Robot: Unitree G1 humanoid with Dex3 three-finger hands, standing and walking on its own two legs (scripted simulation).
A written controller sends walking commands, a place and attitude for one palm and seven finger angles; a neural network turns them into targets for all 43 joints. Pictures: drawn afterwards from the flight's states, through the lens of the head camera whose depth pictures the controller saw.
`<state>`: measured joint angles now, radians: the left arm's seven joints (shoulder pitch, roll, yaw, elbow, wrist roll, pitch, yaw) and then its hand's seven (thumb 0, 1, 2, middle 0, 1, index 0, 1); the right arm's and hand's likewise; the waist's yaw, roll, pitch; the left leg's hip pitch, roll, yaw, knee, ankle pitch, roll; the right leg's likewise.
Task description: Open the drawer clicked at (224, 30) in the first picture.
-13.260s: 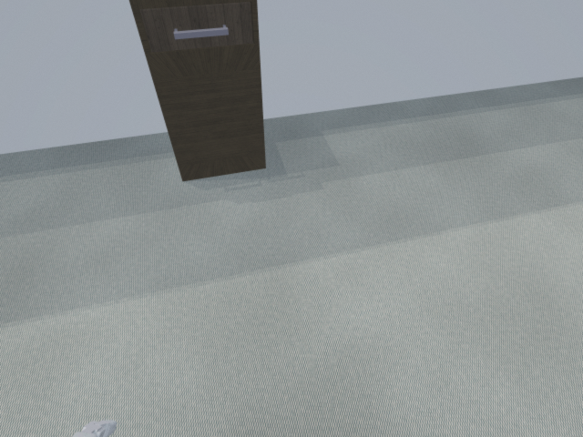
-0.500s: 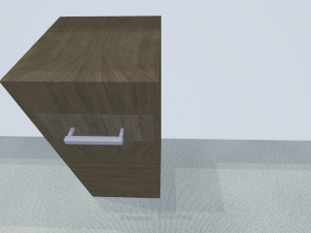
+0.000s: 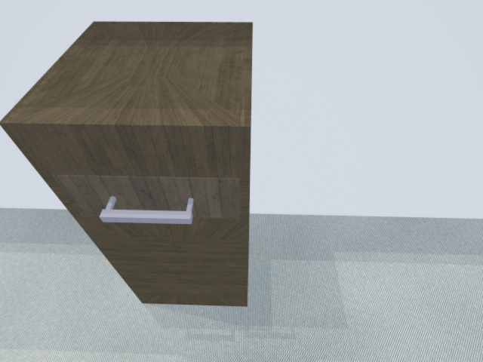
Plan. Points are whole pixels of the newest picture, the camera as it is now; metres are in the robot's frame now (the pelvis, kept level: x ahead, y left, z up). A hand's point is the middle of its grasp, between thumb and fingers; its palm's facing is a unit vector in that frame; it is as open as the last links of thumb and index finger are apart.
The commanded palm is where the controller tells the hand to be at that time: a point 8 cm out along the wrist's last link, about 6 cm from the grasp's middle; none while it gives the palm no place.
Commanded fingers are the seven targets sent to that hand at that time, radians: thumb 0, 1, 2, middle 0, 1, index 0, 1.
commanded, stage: look again from close up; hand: left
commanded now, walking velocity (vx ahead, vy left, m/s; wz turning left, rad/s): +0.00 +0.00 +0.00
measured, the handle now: (149, 209) +0.42 +0.24 -0.05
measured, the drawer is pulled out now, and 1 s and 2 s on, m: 0.00 0.00 0.00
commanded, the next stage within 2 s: shuffle to correct the standing spot in 0.08 s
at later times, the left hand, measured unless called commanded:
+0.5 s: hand out of the picture -0.01 +0.19 -0.18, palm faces +0.04 -0.97 -0.24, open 7.4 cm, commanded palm none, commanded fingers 0.00 0.90 0.90 -0.20 -0.30 -0.20 -0.30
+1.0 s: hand out of the picture -0.09 +0.20 -0.17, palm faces +0.01 -0.98 -0.22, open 7.4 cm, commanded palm none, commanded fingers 0.00 0.90 0.90 -0.20 -0.30 -0.20 -0.30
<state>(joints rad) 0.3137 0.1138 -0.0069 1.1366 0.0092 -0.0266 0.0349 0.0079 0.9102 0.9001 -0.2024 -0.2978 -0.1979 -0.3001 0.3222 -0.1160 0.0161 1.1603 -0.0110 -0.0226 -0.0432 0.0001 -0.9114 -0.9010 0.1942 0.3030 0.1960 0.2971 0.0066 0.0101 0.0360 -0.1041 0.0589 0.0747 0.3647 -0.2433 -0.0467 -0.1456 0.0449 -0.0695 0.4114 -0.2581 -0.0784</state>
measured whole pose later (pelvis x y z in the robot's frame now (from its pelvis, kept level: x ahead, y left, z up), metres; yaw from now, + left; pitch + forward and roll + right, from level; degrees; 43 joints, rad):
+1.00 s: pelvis -0.10 +0.02 -0.01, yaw -1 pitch +0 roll +1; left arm 0.29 0.15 0.02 1.06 0.03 0.01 0.02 0.00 0.91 0.90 -0.20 -0.30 -0.20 -0.30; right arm 0.27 -0.17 -0.03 1.06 -0.02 0.01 -0.02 0.01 -0.93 -0.90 0.20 0.30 0.20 0.30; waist -0.01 0.02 0.03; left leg -0.30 0.02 0.04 0.51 -0.26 0.00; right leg -0.14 0.00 0.00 0.50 -0.35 -0.03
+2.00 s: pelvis -0.08 +0.05 -0.01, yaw -2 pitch -1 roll +1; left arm 0.30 0.18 -0.01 1.07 0.02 0.00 0.04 0.00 0.90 0.90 -0.20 -0.30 -0.20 -0.30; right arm 0.25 -0.17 0.02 1.10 -0.01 -0.01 -0.03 0.00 -0.92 -0.90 0.20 0.30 0.20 0.30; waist 0.01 -0.02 0.03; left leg -0.23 -0.03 0.06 0.50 -0.27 0.05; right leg -0.09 -0.02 0.02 0.48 -0.38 0.02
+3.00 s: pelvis -0.14 -0.01 -0.06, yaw +0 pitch +9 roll +2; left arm 0.38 0.33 -0.09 0.09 1.09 -0.02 0.50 0.00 0.48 0.72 -0.25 -0.56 -0.25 -0.57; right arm 0.04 -0.26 -0.05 0.54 -0.06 0.08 -0.02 0.01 -0.91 -0.90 0.19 0.30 0.20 0.30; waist 0.12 0.01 -0.12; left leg -0.73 0.03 0.01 0.91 -0.34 -0.01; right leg -0.62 0.03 -0.05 0.98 -0.52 -0.08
